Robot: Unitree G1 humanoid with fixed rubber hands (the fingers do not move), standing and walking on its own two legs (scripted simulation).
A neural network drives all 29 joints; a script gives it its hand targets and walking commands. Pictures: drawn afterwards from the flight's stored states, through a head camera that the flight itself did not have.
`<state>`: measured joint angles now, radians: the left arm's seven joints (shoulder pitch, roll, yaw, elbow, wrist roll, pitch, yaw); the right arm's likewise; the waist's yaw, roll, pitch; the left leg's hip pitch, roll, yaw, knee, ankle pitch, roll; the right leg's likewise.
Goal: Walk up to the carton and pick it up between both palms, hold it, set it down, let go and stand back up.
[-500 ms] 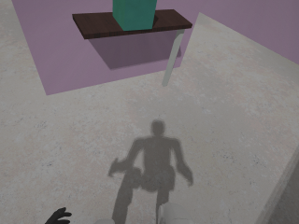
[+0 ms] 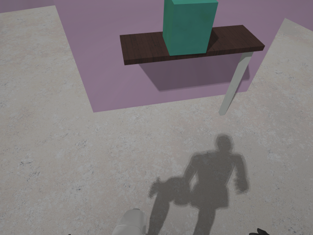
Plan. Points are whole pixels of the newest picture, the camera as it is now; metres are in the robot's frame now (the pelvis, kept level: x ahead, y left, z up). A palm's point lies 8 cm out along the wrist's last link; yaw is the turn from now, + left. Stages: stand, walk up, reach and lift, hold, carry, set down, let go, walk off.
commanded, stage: walk up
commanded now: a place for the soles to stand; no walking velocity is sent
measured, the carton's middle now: (186, 21) +1.08 -0.06 +0.03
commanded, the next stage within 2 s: none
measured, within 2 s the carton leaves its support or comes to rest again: neither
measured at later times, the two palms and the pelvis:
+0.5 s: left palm (105, 190) +0.26 +0.19 -0.14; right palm (287, 198) +0.26 -0.34 -0.08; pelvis +0.18 -0.08 -0.01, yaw +6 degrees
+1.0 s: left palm (139, 169) +0.34 +0.10 -0.15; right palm (277, 127) +0.51 -0.40 -0.09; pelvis +0.36 -0.18 -0.01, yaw +14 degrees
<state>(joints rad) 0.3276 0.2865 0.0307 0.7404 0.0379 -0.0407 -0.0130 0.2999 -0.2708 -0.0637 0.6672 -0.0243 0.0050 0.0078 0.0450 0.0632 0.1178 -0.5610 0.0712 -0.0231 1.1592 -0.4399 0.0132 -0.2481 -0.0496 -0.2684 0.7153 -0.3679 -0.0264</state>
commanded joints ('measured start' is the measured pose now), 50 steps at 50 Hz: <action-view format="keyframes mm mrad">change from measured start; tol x32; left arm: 1 -55 187 44 -102 10 -22 6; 29 293 283 109 -97 14 7 -40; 50 -44 132 29 -155 21 111 -32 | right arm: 1 36 -47 -21 -122 17 -45 6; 6 364 -209 -97 -38 -17 -62 -43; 50 35 -179 -26 -86 -38 -70 -102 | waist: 1 -21 -252 -45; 7 -167 243 -229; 25 -19 202 -7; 29 135 -423 -122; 50 -62 124 -18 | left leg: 1 86 51 2 -275 47 14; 5 582 -87 94 -484 214 58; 8 527 366 -920 -986 -735 290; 14 270 247 -483 -875 -196 242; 25 7 163 -240 -741 -345 193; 31 -368 -32 -84 275 -164 7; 41 537 -56 1 -543 235 35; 44 516 435 -982 -959 -571 263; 50 382 264 -415 -750 232 264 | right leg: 1 -56 -344 262 -387 70 -233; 10 -626 -74 268 692 -148 25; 23 -301 -108 254 266 42 49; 28 287 22 134 -1 -21 8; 31 106 -461 1144 -621 -766 -294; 39 -144 -314 383 -203 229 -201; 44 -575 -51 274 579 -289 28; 50 -515 -115 328 572 -86 82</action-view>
